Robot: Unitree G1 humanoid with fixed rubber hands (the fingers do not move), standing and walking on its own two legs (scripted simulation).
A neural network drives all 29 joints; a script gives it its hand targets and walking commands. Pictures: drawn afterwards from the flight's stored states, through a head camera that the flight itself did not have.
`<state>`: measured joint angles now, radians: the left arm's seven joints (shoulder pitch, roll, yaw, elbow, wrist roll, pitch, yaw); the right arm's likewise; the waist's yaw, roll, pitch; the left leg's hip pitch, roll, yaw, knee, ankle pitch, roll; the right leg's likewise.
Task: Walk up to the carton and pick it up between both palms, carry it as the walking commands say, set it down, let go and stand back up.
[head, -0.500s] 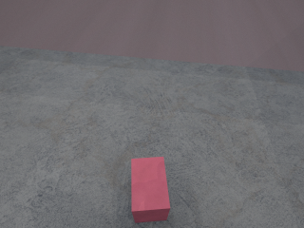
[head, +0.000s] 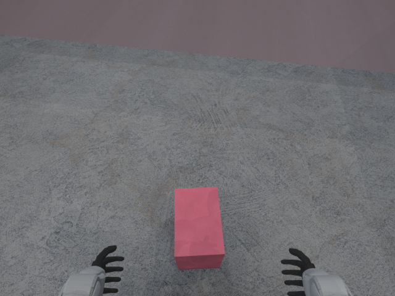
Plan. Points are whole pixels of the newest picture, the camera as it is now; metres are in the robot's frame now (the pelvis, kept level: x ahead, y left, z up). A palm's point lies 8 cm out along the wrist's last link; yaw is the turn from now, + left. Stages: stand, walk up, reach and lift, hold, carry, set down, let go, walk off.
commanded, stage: reach and lift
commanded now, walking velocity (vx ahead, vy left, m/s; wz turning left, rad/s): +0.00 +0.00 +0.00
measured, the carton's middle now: (197, 229) +0.44 +0.02 -0.62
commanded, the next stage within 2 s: none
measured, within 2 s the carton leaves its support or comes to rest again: neither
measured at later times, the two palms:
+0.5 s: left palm (111, 273) +0.19 +0.22 -0.15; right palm (292, 272) +0.19 -0.20 -0.15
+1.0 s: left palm (129, 215) +0.34 +0.21 -0.18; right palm (269, 211) +0.35 -0.18 -0.18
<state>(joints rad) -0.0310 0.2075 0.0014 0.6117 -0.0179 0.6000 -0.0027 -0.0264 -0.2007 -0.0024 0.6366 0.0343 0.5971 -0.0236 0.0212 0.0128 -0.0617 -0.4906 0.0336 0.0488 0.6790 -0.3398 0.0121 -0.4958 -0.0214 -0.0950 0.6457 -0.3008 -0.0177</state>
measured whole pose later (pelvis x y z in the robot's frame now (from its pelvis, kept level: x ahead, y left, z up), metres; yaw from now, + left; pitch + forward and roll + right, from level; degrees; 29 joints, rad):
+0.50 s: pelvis -0.06 +0.00 -0.06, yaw -1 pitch +14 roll +0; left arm -0.19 0.15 0.14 0.48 0.01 0.49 -0.02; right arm -0.21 -0.14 -0.09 0.49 -0.03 0.50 0.00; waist 0.02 0.00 0.05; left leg -0.87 0.04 0.06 1.03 -0.40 0.01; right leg -0.89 -0.04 -0.07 1.01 -0.36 -0.03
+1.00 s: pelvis -0.07 +0.00 -0.09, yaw +0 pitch +32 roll +0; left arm -0.73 0.19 0.24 0.76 -0.02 0.23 0.03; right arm -0.78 -0.18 -0.19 0.79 0.01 0.25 -0.08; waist 0.02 -0.01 -0.03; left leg -1.30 0.04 0.05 1.10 -0.36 0.01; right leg -1.31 -0.04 -0.07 1.08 -0.33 -0.03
